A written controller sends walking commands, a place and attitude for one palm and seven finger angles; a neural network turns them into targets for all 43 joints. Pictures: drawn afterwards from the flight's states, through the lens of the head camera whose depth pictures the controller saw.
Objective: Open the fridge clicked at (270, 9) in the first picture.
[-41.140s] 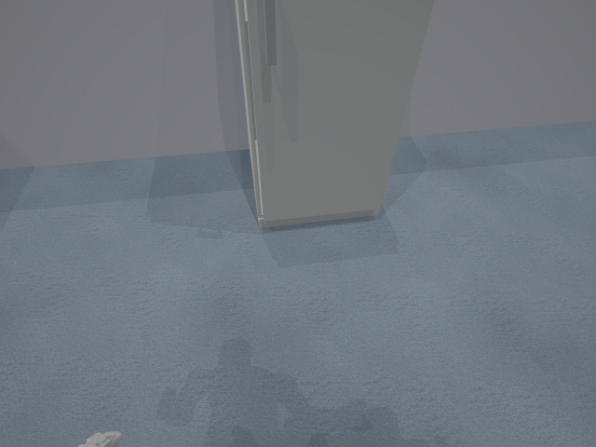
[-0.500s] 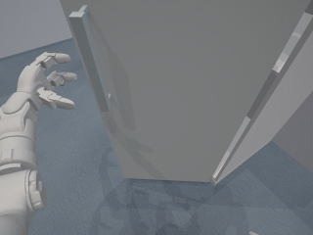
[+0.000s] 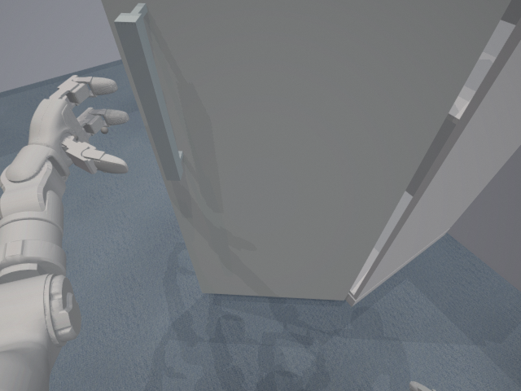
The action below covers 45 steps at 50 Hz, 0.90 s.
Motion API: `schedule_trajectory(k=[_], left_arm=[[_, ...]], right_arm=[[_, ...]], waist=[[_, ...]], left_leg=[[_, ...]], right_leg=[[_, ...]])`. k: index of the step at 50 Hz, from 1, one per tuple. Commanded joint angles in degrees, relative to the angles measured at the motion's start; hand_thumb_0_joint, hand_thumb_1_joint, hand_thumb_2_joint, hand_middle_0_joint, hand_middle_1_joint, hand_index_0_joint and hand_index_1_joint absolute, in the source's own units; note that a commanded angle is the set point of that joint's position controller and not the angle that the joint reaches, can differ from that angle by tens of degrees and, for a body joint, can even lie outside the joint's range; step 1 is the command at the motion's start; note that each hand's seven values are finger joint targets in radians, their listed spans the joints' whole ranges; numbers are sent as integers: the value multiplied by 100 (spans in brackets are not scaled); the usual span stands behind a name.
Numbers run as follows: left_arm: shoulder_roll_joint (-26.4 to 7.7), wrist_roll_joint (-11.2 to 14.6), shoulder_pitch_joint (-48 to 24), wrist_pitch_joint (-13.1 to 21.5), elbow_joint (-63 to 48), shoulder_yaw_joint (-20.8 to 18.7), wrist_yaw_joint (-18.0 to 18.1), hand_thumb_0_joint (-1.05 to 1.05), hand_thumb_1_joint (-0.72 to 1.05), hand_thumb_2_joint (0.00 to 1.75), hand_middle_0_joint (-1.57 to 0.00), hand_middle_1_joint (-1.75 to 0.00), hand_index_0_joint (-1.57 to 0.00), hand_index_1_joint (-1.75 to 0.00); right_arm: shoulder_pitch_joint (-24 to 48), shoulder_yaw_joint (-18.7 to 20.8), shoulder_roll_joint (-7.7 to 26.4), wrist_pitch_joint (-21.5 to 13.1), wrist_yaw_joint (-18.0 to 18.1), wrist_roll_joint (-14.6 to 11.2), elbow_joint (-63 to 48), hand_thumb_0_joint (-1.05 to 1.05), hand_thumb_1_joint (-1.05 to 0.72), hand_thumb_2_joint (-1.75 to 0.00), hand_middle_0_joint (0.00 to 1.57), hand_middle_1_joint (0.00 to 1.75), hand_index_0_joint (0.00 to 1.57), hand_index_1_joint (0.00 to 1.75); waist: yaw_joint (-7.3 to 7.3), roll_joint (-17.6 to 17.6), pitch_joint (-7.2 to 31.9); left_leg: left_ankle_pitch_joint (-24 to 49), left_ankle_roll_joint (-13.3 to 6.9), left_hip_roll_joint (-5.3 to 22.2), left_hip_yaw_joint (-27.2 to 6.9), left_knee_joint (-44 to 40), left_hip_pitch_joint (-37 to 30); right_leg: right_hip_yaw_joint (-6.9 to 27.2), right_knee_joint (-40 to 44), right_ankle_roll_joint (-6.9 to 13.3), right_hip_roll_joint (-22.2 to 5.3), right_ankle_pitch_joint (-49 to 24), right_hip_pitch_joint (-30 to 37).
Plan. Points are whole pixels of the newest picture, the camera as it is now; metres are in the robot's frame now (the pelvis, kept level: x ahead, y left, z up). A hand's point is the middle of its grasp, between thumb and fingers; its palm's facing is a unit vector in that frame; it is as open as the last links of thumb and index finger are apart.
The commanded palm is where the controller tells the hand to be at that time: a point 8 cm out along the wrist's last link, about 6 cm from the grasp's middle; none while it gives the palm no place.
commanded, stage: move the hooked fingers beside the handle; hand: left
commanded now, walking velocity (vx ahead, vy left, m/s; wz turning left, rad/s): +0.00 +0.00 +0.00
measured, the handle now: (160, 105) +0.51 +0.16 +0.17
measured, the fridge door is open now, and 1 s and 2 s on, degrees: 53 53 53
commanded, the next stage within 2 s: feel for the door with the fingertips in 0.02 s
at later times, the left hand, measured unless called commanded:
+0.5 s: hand (127, 127) +0.44 +0.19 +0.19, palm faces -0.08 -1.00 +0.01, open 14.0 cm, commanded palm +0.42 +0.26 +0.18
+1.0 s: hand (132, 117) +0.47 +0.19 +0.19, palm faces -0.07 -1.00 +0.03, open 14.0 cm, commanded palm +0.45 +0.25 +0.18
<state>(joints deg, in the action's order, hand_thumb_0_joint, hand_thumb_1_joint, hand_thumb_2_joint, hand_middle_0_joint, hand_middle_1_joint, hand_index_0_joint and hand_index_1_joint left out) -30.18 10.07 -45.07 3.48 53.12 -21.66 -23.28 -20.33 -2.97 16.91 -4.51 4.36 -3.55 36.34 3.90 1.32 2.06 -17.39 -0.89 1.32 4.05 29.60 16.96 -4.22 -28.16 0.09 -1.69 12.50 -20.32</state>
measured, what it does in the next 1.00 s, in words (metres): stands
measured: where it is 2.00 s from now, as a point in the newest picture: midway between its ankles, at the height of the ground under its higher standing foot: outside the picture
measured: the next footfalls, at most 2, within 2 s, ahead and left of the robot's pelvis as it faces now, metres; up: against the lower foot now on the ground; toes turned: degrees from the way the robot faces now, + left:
none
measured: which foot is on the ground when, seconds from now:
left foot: down 0.00-1.00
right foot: down 0.00-1.00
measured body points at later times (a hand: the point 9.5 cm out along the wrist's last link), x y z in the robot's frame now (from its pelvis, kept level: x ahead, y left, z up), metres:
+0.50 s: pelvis +0.00 +0.00 +0.00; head +0.02 -0.01 +0.45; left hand +0.44 +0.25 +0.19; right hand +0.09 -0.27 -0.11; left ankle -0.03 +0.11 -0.74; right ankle +0.02 -0.12 -0.74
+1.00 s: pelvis +0.00 +0.00 +0.00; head +0.04 +0.00 +0.45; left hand +0.46 +0.25 +0.19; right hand +0.07 -0.27 -0.11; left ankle -0.03 +0.11 -0.74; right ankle +0.02 -0.12 -0.74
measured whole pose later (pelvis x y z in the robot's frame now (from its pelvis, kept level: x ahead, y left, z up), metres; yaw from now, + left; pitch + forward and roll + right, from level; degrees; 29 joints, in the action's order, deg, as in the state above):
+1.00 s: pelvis +0.00 +0.00 +0.00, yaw +0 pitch +6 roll +0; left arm -28.0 9.8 -53.8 3.4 60.6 -18.5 -20.4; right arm -19.8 -2.9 17.1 -5.3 4.7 -3.1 38.4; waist 4.9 1.2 2.0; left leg -17.3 -1.1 1.0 3.6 30.4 19.1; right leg -4.5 -28.7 0.0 -2.0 12.4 -22.2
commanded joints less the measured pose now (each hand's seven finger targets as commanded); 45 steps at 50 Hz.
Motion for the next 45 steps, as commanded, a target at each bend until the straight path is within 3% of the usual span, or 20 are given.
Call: schedule_trajectory(k=[1,5,6,8,10,14,15,18,19,24,27,29,30,33,36,37,39,41,43,45], left_arm=[[-1831,125,-2986,369,-1330,-246,-7,0,-50,30,-30,-120,-30,-120],[-1707,243,-2771,277,-1394,-168,-163,0,-50,30,-30,-120,-30,-120],[-1411,280,-2796,222,-1295,60,-212,0,-50,30,-30,-120,-30,-120],[-1226,353,-2775,136,-960,167,-235,0,-50,30,-30,-120,-30,-120],[-1528,316,-2875,71,-822,-39,-222,0,-50,30,-30,-120,-30,-120],[-1385,244,-3065,209,-1284,59,-41,0,-50,30,-30,-120,-30,-120],[-1569,212,-3108,280,-1423,-75,16,0,-50,30,-30,-120,-30,-120],[-1365,284,-2899,387,-1758,-11,109,0,-50,30,-30,-120,-30,-120],[-1296,304,-2969,375,-1837,-2,135,0,-50,30,-30,-120,-30,-120],[-1242,226,-2474,55,-1545,-80,308,0,-50,30,-30,-120,-30,-120],[-1594,99,-2591,-34,-1567,-297,434,0,-50,30,-30,-120,-30,-120],[-1523,111,-2561,8,-1700,-265,449,0,-50,30,-30,-120,-30,-120],[-1588,106,-2672,52,-1762,-292,446,0,-50,30,-30,-120,-30,-120],[-1236,173,-2984,127,-1542,81,306,0,-50,30,-30,-120,-30,-120],[-1113,144,-3422,115,-1001,278,204,0,-50,30,-30,-120,-30,-120],[-1016,126,-3719,155,-996,403,182,0,-50,30,-30,-120,-30,-120],[-1162,128,-3757,251,-1119,278,168,0,-50,30,-30,-120,-30,-120],[-967,148,-3701,312,-1095,393,164,0,-50,30,-30,-120,-30,-120],[-873,214,-3664,348,-858,418,176,0,-50,30,-30,-120,-30,-120],[-1247,193,-3583,328,-520,75,223,0,-50,30,-30,-120,-30,-120]], right_arm=[[-43,314,895,-230,114,-42,-621,0,-90,-90,20,30,20,30],[-66,326,920,-252,134,-53,-609,0,-90,-90,20,30,20,30],[-43,325,904,-259,135,-70,-592,0,-90,-90,20,30,20,30],[-84,333,933,-262,144,-64,-522,0,-90,-90,20,30,20,30],[-109,335,977,-257,145,-64,-483,0,-90,-90,20,30,20,30],[-64,332,891,-291,105,-36,-553,0,-90,-90,20,30,20,30],[-94,337,894,-297,103,-20,-546,0,-90,-90,20,30,20,30],[-46,338,851,-304,78,-13,-636,0,-90,-90,20,30,20,30],[16,329,830,-324,66,-25,-635,0,-90,-90,20,30,20,30],[113,316,811,-272,35,-49,-651,0,-90,-90,20,30,20,30],[96,318,837,-213,47,-41,-685,0,-90,-90,20,30,20,30],[148,315,795,-193,54,-37,-738,0,-90,-90,20,30,20,30],[125,314,801,-194,65,-29,-714,0,-90,-90,20,30,20,30],[90,318,810,-183,130,-57,-644,0,-90,-90,20,30,20,30],[48,287,828,-215,188,-69,-483,0,-90,-90,20,30,20,30],[2,288,838,-238,197,-49,-430,0,-90,-90,20,30,20,30],[-66,312,857,-280,193,-27,-413,0,-90,-90,20,30,20,30],[-78,300,832,-306,178,-17,-405,0,-90,-90,20,30,20,30],[-170,309,844,-316,163,6,-341,0,-90,-90,20,30,20,30],[-206,304,896,-295,141,11,-314,0,-90,-90,20,30,20,30]], waist=[[-53,438,1779],[-48,219,2008],[20,301,1845],[105,-109,1472],[81,-78,1490],[23,348,1886],[-4,332,2058],[-76,114,2293],[-50,277,2237],[-160,78,1724],[-167,-33,1738],[-192,54,1889],[-157,-4,1940],[46,-134,1763],[188,143,1391],[256,267,1479],[174,417,1903],[172,458,2109],[203,89,2063],[143,-156,1878]], left_leg=[[1651,-91,-74,-437,-359,-562],[1828,-105,-73,-420,-320,-666],[1691,-97,-71,-405,-331,-653],[1447,-124,-55,-399,-349,-456],[1228,-125,-81,-396,-342,-309],[1525,-105,-92,-415,-273,-544],[1625,-95,-92,-435,-247,-611],[1930,-98,-63,-436,-242,-712],[1938,-97,-61,-422,-248,-773],[1806,-105,-64,-367,-347,-458],[1670,-125,-84,-348,-383,-309],[1831,-142,-93,-304,-354,-428],[1888,-139,-88,-310,-338,-470],[1701,-158,-63,-300,-313,-524],[1278,-132,-81,-353,-335,-464],[1258,-113,-92,-396,-325,-535],[1580,-93,-97,-445,-265,-732],[1781,-64,-96,-468,-216,-863],[1856,-82,-79,-474,-199,-769],[1600,-90,-85,-470,-243,-446]], right_leg=[[222,162,192,133,-1521,888],[216,148,178,144,-1746,1018],[202,180,177,151,-1616,848],[167,249,164,159,-1405,682],[212,236,150,141,-1269,655],[230,143,184,135,-1437,756],[236,119,184,137,-1527,852],[202,52,187,159,-1766,1067],[223,77,180,166,-1822,1014],[189,117,183,152,-1781,1031],[234,126,167,127,-1770,1166],[268,115,161,123,-1953,1286],[261,109,162,129,-2036,1317],[254,163,145,143,-1844,1080],[243,252,155,144,-1365,626],[233,251,161,143,-1294,535],[226,168,192,143,-1486,658],[206,116,198,152,-1619,663],[162,104,176,168,-1682,671],[184,93,159,164,-1578,715]])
